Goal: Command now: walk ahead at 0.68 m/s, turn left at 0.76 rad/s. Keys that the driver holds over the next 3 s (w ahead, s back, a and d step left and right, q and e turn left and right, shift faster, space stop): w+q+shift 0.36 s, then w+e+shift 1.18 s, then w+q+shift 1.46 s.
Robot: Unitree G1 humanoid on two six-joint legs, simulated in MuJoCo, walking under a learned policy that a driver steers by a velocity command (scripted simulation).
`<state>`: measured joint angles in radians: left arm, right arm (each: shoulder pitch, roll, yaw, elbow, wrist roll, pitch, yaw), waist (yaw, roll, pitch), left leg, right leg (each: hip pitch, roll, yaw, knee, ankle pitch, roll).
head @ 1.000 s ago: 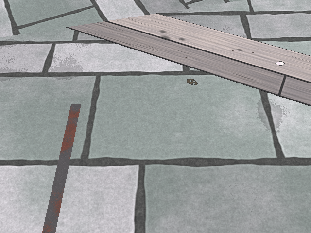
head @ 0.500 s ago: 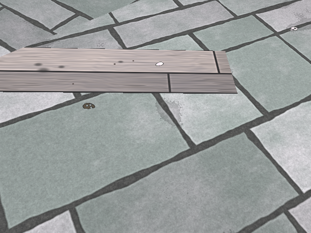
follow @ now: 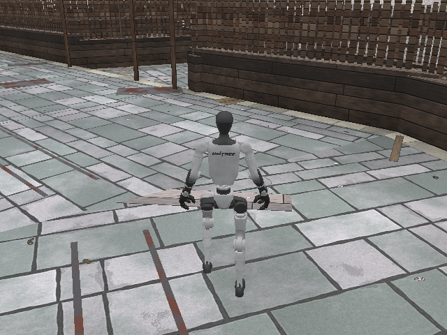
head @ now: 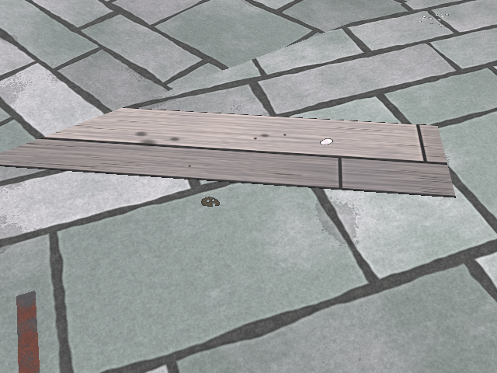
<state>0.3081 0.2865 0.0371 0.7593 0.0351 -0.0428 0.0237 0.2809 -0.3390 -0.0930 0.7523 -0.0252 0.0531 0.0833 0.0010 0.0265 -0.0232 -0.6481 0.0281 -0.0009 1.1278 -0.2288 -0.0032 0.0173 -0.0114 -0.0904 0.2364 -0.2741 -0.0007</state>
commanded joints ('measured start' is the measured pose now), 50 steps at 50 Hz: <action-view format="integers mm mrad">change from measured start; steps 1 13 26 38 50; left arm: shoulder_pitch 3 8 -228 441 145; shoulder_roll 149 260 65 208 169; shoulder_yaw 43 67 -21 51 66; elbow -35 13 -117 166 69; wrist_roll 5 -3 -17 -39 -45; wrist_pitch -36 -22 -1 22 -48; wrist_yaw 0 -20 -69 -43 -39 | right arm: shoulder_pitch -184 230 124 -153 -385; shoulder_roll -54 -144 -82 -8 35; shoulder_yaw -6 -29 15 47 142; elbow -130 -51 -12 -34 -260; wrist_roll -4 7 19 -51 -14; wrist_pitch -16 -47 -156 -142 -125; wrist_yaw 21 -22 -50 -111 -58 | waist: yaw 45 -249 -34 289 67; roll -141 -68 -10 -181 -44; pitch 148 -165 170 -42 144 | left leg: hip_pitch -280 743 465 209 176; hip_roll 62 -159 28 -101 41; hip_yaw -36 150 -124 113 7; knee -8 -399 -1062 445 -406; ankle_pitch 50 -145 222 80 271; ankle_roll -11 238 174 20 -59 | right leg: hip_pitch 38 -213 -777 165 -437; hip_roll -296 -266 -150 27 41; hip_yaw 136 -197 33 143 468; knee -176 741 708 463 -99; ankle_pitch -207 1004 283 149 286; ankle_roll -124 -54 -23 -269 -270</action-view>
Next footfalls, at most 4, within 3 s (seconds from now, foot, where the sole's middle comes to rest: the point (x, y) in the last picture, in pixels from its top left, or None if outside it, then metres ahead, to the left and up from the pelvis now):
0.26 left None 0.28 0.21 -0.78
0.74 right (157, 301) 0.75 0.32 -0.78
1.16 left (102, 202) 1.14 0.57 -0.78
1.60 right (194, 137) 1.48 0.26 -0.78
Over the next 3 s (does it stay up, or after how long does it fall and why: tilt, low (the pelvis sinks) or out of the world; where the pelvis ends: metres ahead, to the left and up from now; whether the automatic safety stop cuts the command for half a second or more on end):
stays up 2.58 0.22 -0.05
